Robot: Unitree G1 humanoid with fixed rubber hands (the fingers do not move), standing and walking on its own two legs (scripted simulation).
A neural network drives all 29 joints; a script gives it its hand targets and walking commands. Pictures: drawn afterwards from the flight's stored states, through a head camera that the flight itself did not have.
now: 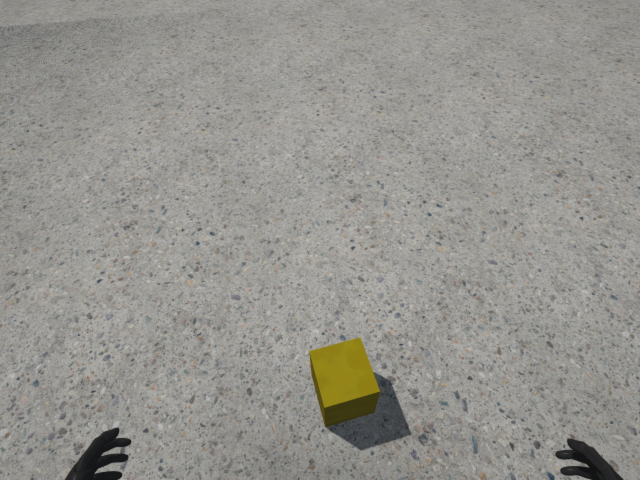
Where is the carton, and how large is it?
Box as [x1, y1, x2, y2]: [309, 338, 379, 426]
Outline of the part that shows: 360,338 352,339 309,351 311,373 325,426 374,411 379,389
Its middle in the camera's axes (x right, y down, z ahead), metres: +0.06 +0.43 +1.14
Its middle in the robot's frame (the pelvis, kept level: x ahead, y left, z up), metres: +0.48 -0.03 -0.67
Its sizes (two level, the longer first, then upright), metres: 0.161 0.154 0.181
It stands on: the floor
